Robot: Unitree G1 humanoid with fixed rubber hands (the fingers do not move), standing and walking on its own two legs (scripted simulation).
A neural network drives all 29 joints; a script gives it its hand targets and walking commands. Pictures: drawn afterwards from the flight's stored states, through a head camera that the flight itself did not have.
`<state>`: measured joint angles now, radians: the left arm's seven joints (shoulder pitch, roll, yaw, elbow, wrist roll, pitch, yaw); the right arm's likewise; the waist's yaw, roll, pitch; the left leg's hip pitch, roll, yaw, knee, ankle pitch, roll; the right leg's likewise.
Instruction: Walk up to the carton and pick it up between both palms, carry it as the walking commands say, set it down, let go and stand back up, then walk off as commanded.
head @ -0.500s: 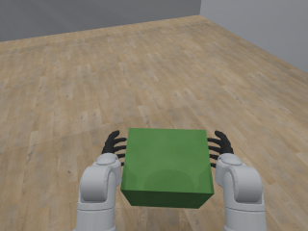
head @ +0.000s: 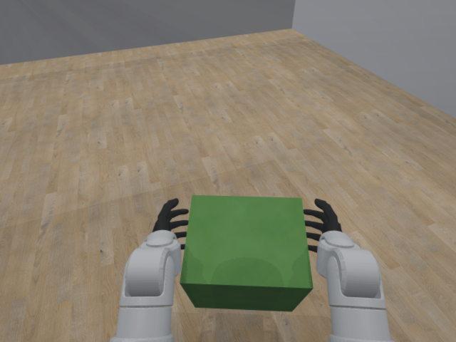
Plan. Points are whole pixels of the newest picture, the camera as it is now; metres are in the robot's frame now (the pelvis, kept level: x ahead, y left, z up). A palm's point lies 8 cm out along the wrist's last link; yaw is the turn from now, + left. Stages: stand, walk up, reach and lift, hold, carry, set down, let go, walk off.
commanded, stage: carry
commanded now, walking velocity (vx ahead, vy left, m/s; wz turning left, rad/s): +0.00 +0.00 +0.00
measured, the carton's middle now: (244, 256) +0.31 +0.00 -0.01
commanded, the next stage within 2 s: none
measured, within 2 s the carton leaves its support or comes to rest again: neither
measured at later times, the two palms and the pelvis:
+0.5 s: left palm (168, 251) +0.27 +0.13 +0.07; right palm (336, 252) +0.27 -0.15 +0.07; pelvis -0.01 -0.01 +0.00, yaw +0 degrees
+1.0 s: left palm (171, 257) +0.27 +0.12 +0.06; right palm (340, 258) +0.27 -0.16 +0.06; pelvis -0.01 -0.02 +0.00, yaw +0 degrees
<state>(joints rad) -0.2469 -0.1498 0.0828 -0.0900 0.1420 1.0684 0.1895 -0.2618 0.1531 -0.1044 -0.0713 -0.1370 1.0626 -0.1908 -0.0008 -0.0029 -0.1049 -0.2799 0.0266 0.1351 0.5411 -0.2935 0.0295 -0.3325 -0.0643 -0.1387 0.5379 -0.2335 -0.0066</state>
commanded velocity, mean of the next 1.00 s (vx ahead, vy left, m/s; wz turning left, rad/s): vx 0.00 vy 0.00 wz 0.00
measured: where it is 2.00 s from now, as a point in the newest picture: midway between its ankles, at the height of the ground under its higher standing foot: outside the picture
